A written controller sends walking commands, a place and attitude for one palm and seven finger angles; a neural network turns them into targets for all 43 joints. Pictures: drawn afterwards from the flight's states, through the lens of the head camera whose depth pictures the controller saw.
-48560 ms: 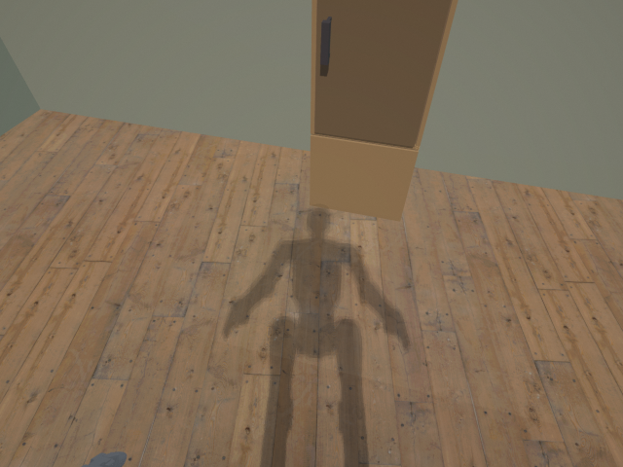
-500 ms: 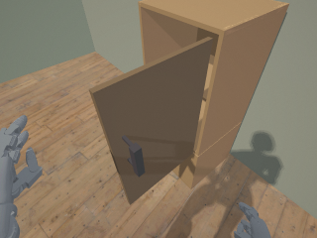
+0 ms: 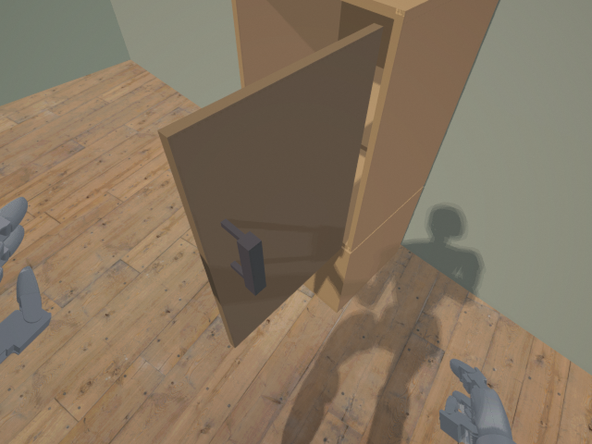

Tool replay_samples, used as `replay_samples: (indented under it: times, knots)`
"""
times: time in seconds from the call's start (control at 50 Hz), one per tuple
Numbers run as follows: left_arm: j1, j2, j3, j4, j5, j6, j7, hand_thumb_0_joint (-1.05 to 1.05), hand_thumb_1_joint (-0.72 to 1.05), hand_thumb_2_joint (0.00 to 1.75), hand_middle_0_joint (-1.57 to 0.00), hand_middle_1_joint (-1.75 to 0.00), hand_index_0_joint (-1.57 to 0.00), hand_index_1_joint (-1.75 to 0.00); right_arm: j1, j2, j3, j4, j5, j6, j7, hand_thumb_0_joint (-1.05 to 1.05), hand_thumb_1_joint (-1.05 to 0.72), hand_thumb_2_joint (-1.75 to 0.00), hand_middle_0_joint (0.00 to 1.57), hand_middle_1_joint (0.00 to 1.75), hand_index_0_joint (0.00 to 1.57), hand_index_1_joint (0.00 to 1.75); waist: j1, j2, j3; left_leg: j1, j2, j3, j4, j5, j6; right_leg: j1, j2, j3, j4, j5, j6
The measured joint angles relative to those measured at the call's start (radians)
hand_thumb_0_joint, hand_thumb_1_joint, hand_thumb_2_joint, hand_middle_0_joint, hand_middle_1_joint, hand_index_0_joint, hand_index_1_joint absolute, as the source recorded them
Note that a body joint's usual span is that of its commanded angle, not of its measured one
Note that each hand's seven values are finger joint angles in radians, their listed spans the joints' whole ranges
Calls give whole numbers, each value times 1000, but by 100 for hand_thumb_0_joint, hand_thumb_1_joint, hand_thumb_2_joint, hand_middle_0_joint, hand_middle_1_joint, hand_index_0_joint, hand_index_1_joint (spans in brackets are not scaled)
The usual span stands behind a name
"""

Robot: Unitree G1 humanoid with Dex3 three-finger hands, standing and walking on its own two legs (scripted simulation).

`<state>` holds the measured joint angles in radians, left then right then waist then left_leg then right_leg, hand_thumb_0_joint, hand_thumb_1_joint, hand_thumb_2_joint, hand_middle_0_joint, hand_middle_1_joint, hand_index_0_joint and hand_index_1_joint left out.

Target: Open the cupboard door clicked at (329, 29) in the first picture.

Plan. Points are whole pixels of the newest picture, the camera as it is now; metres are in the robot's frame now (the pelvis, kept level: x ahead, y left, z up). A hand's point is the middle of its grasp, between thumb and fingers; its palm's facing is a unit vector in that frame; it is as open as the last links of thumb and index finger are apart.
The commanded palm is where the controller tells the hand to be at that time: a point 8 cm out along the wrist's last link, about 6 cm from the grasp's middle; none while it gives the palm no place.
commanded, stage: step back with the hand held close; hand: left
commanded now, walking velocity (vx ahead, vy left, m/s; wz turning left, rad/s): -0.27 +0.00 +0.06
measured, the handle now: (242, 257) +0.38 +0.11 +0.01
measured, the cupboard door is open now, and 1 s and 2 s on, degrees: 91 91 91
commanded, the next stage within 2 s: stop stepping back and stand still in 0.62 s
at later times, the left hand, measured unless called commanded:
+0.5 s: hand out of the picture +0.09 +0.28 +0.16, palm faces +0.48 -0.76 -0.44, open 7.4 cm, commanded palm +0.02 +0.32 +0.17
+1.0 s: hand out of the picture +0.01 +0.25 +0.17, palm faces +0.35 -0.80 -0.49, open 7.4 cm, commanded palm -0.06 +0.30 +0.17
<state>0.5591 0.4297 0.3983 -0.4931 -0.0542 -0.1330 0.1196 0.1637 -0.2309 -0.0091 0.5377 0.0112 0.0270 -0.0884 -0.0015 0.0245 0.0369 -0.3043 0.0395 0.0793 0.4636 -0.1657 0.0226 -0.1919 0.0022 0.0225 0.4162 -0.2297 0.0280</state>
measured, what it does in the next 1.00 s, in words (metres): walks backwards: right foot, then left foot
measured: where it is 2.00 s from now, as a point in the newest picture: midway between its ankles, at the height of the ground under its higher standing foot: outside the picture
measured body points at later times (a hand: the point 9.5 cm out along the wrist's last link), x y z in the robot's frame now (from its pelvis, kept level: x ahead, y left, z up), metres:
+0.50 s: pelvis -0.10 +0.01 -0.02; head -0.08 +0.03 +0.43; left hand +0.06 +0.32 +0.18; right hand +0.08 -0.22 -0.09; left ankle +0.02 +0.09 -0.74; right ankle -0.05 -0.13 -0.73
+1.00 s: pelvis -0.20 +0.00 +0.00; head -0.20 +0.01 +0.45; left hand -0.01 +0.29 +0.19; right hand -0.06 -0.24 -0.08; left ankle -0.06 +0.09 -0.73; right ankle -0.25 -0.11 -0.74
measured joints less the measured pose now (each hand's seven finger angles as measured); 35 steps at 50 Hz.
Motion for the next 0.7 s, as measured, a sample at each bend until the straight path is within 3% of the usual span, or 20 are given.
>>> replay_samples:
  times: [0.16, 0.24, 0.3, 0.4, 0.48, 0.54, 0.58, 0.64, 0.7]
  knots:
    - [-4, -1, 34, -27, 20, -55, 17, 1, 89, 90, -21, -30, -22, -30, 32, 9, 10, -7, 0, -49, 7, 1, -90, -90, 20, 30, 20, 30, -3, -6, 19, -73, -9, -19, 56, 24, 21, -70, -2, -11, 74, 9, 11]
    - [-22, -6, 55, -23, 32, -74, 19, 1, 89, 90, -21, -30, -22, -30, 47, 19, 12, 5, -2, -86, 12, 1, -90, -90, 20, 30, 20, 30, -1, -1, 19, -126, -18, -39, 97, 32, 26, -82, 20, -8, 150, -59, -4]
    - [-23, -33, 54, -32, 24, -85, 22, 1, 89, 90, -21, -30, -22, -30, 35, 21, 12, 30, -6, -105, 17, 1, -90, -90, 20, 30, 20, 30, 12, 18, 30, -152, -8, -50, 118, 12, 17, -98, 31, -17, 150, -37, -11]
    - [-7, -61, 9, -58, 24, -89, 38, 1, 88, 90, -21, -30, -22, -30, 37, 17, 11, 81, -17, -111, 23, 1, -90, -90, 20, 30, 20, 30, 32, 12, 7, -153, -32, -68, 197, -133, -22, -110, 30, -3, 131, 0, -9]
    - [-67, -35, 10, -29, 27, -89, 37, 1, 88, 90, -21, -30, -22, -30, 25, 15, 9, 90, -16, -105, 7, 1, -90, -90, 20, 30, 20, 30, 16, 4, 18, -135, -35, -71, 122, 44, 26, -134, 38, 1, 157, -26, 4]
    - [-99, -2, 46, 6, 31, -89, 28, 1, 88, 90, -21, -30, -22, -30, 16, 33, 0, 82, -24, -119, 11, 1, -90, -90, 20, 30, 20, 30, -6, 13, 25, -146, -17, -84, 80, 79, 46, -173, 90, 6, 391, -143, -6]
    - [-85, 12, 66, -2, 19, -87, 30, 1, 88, 90, -21, -30, -22, -30, 20, 46, -1, 79, -25, -132, 25, 1, -90, -90, 20, 30, 20, 30, -9, 9, 10, -154, -3, -82, 31, 119, 43, -153, 105, -12, 460, -201, -19]
    - [-28, 7, 69, -47, -8, -85, 40, 1, 89, 90, -21, -30, -21, -30, 22, 56, 7, 80, -29, -150, 42, 1, -90, -90, 20, 30, 20, 30, 4, -5, -28, -171, 11, -62, -42, 180, 26, -60, 96, -42, 353, -269, -38]
    - [2, 8, 60, -86, -20, -95, 40, 1, 89, 90, -21, -30, -21, -30, 4, 57, 15, 71, -35, -155, 49, 1, -90, -90, 20, 30, 20, 30, 28, -34, -47, -214, 8, -20, -64, 215, 12, 62, 62, -35, 85, -203, -65]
